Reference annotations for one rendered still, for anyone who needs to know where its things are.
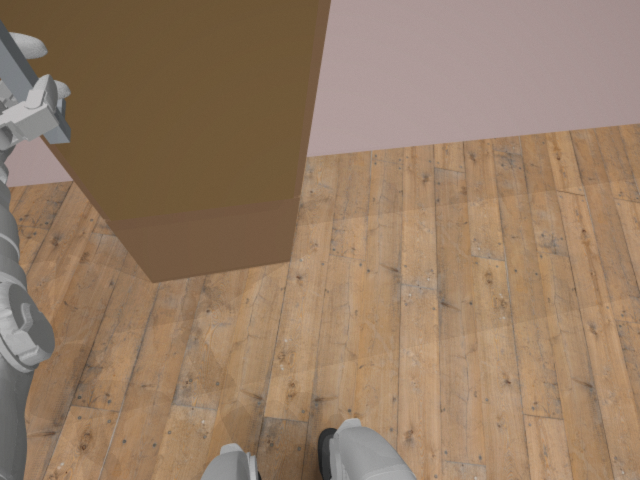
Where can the left robot shin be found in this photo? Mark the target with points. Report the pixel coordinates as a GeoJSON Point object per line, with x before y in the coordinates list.
{"type": "Point", "coordinates": [230, 448]}

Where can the handle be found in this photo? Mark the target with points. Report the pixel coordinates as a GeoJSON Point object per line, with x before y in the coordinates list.
{"type": "Point", "coordinates": [19, 77]}

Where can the robot left upper arm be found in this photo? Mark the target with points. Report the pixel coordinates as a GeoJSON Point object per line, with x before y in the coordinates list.
{"type": "Point", "coordinates": [26, 339]}

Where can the robot left forearm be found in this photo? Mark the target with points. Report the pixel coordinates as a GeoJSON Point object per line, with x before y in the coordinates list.
{"type": "Point", "coordinates": [10, 270]}

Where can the left robot hand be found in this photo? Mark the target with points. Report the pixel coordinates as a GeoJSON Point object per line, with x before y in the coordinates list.
{"type": "Point", "coordinates": [29, 119]}

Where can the right robot thigh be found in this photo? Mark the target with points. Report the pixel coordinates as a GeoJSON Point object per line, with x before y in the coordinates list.
{"type": "Point", "coordinates": [360, 453]}

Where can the cupboard door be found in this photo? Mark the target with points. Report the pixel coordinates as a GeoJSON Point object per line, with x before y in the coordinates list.
{"type": "Point", "coordinates": [177, 105]}

